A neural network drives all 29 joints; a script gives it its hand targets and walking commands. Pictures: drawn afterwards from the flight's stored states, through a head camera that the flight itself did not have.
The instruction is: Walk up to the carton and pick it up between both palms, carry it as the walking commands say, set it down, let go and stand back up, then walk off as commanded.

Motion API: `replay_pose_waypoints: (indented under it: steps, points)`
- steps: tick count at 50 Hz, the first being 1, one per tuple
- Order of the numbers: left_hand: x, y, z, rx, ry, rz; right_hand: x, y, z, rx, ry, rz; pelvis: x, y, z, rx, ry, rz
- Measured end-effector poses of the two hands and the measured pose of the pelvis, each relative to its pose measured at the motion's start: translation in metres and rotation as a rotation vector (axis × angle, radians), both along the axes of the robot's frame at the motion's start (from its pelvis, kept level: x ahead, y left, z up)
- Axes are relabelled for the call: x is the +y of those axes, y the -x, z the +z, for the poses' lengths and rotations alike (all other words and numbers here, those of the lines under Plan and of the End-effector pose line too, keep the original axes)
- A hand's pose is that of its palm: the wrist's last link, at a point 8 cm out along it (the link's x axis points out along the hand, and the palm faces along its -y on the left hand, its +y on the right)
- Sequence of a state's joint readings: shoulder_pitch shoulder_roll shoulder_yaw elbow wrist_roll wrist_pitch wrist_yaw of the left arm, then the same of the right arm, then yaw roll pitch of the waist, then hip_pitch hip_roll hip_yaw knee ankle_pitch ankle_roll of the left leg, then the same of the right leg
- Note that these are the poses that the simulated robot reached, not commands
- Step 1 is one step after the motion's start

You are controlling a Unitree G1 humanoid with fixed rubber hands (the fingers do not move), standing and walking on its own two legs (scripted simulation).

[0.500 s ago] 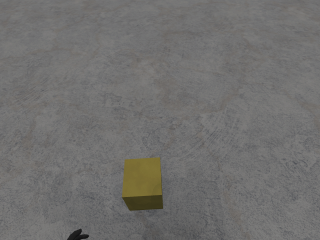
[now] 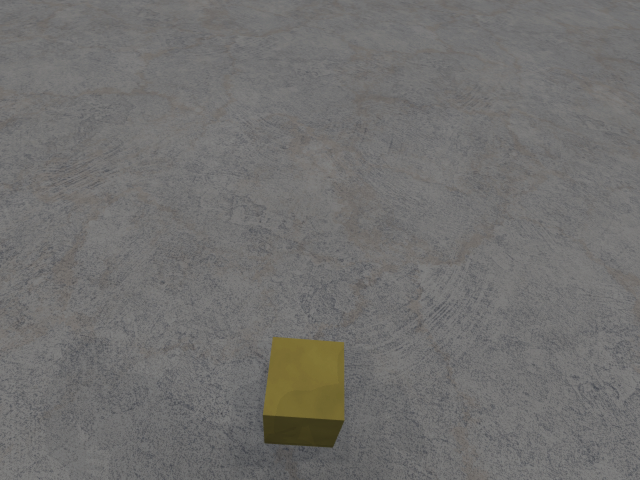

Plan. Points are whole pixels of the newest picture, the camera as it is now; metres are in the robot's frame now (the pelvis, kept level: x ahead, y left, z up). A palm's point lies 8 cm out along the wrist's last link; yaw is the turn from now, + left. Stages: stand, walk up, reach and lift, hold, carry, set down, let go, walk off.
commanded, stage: walk up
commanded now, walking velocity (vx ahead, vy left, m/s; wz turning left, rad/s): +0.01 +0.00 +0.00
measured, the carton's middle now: (303, 393) +0.48 +0.01 -0.65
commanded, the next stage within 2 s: stand in 1.66 s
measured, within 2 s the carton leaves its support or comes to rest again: neither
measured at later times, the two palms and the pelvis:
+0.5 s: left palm out of the picture +0.03 +0.26 -0.13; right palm out of the picture -0.02 -0.22 -0.13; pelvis +0.01 +0.02 +0.01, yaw +0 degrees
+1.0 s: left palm out of the picture +0.05 +0.23 -0.11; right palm out of the picture +0.10 -0.29 -0.14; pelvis +0.04 -0.03 +0.00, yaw +0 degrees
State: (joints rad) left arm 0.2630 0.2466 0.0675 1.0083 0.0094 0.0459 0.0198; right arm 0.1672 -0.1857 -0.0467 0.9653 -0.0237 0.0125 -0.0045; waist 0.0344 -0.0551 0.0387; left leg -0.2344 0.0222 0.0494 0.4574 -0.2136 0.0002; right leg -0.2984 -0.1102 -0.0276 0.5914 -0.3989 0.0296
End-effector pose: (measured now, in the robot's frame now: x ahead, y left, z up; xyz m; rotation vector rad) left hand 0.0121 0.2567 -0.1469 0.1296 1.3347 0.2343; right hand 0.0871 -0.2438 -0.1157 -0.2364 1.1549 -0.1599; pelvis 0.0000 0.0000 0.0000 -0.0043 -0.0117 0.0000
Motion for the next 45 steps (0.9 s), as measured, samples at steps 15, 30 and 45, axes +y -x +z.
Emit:
replay_pose_waypoints:
  steps: [15,30,45]
  points:
    - [0.006,0.000,0.004,0.041,0.024,-0.027,0.050,0.035,-0.017,0.069,-0.071,-0.078,0.031,-0.005,0.004,-0.019,-0.007,-0.006]
    - [-0.013,-0.068,0.024,-0.071,0.013,-0.107,0.002,0.138,-0.007,0.298,-0.028,-0.218,-0.001,-0.027,0.012,0.014,0.016,-0.009]
    - [-0.049,-0.065,0.037,-0.055,-0.113,-0.039,-0.050,0.039,-0.036,0.240,-0.079,-0.080,-0.042,-0.046,0.005,0.006,-0.053,-0.002]
